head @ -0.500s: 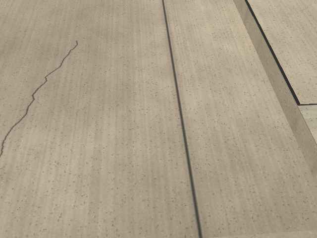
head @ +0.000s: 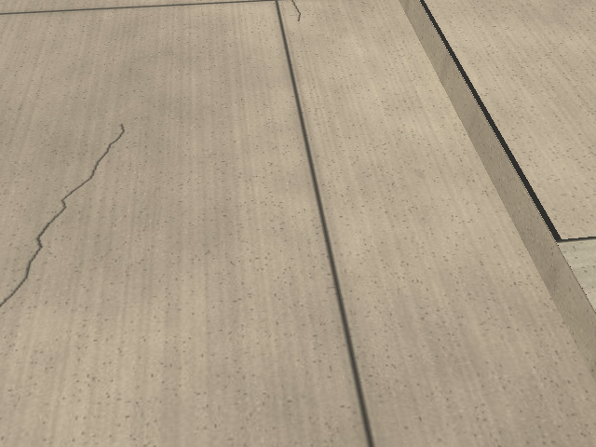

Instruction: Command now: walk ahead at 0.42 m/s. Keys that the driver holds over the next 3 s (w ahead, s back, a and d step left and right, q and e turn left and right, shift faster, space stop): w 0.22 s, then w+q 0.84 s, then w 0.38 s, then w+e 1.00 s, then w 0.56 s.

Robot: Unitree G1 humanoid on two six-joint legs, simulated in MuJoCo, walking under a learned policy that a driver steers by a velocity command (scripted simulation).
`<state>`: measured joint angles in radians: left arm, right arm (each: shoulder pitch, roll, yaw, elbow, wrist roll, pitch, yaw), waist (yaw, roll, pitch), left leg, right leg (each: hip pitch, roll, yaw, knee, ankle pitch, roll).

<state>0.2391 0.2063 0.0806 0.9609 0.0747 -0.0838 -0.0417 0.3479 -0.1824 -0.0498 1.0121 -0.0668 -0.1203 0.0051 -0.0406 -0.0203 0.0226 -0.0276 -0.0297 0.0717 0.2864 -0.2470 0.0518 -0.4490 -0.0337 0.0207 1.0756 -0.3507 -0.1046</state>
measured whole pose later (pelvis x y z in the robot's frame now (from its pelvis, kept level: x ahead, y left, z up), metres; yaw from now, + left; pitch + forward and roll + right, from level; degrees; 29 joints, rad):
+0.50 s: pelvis +0.22 -0.06 -0.01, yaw +6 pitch +0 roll -3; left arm 0.43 0.13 0.04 1.06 0.09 -0.12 0.01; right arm 0.23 -0.20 -0.05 0.92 -0.08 -0.09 0.05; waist 0.06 0.06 0.00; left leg -0.68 0.09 -0.08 1.13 -0.12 0.10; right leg -0.17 0.06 -0.16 0.43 -0.27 -0.07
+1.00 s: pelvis +0.49 +0.06 -0.18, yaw +24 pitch +3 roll +1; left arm 0.35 0.23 0.03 0.93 -0.05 -0.11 0.02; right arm 0.07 -0.24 -0.06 0.86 0.01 -0.03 0.04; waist 0.07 -0.02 0.07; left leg -0.45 -0.09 0.04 0.59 -0.18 0.10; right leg -0.49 -0.10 0.06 1.73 -0.58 0.03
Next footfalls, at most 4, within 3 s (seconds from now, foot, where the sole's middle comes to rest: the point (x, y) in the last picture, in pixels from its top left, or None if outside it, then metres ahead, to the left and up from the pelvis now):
0.24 right None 0.25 -0.15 -0.78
0.88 left None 0.56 0.17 -0.93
1.28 right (282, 350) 0.85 0.03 -0.93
1.76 left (169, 324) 0.94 0.35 -0.93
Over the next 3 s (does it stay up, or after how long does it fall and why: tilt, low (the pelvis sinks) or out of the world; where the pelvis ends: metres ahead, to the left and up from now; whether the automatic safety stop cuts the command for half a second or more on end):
stays up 1.52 0.30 -0.15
